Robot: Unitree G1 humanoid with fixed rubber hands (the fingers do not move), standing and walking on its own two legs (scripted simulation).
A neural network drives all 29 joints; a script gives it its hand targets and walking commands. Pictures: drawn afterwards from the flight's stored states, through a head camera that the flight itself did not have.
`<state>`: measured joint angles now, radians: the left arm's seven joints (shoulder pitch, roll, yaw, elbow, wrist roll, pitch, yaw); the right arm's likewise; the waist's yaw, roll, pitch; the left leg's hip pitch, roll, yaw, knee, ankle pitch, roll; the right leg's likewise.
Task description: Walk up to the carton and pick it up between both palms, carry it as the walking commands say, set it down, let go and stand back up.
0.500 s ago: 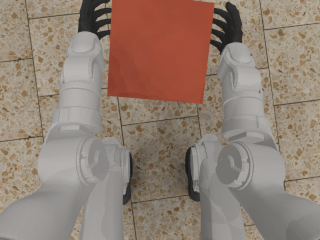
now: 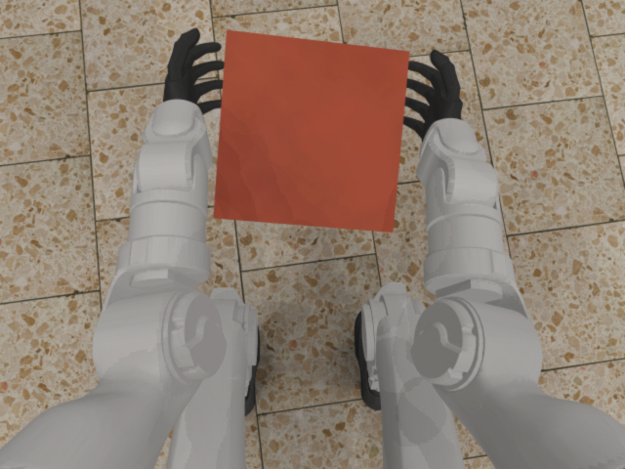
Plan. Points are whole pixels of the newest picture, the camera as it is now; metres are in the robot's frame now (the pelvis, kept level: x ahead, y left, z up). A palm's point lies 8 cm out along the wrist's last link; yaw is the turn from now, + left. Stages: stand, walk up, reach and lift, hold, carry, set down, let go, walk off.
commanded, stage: reach and lift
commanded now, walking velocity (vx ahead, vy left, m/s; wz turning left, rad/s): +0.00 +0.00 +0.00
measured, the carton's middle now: (307, 148) +0.50 +0.00 -0.15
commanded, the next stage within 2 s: none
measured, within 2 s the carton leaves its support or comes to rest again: neither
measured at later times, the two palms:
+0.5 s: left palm (163, 90) +0.50 +0.13 +0.02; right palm (469, 117) +0.47 -0.15 +0.01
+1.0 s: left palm (125, 62) +0.48 +0.13 +0.09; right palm (521, 96) +0.46 -0.15 +0.09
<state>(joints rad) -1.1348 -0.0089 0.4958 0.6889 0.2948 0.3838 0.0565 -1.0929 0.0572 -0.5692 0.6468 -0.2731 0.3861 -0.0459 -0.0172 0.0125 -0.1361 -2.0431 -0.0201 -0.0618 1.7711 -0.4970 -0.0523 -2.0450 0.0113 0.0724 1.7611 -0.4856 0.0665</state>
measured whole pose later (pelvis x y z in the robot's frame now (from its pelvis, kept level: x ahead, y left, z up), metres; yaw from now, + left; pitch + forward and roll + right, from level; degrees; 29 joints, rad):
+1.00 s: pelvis +0.02 +0.00 +0.12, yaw +0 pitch +36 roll +0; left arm -0.87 -0.11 0.49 0.61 0.33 0.38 0.03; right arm -0.83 0.14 -0.56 0.57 -0.31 0.40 -0.01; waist -0.02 0.02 -0.22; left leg -1.57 -0.01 -0.06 1.38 -0.44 -0.04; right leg -1.57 0.00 0.07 1.37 -0.43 0.06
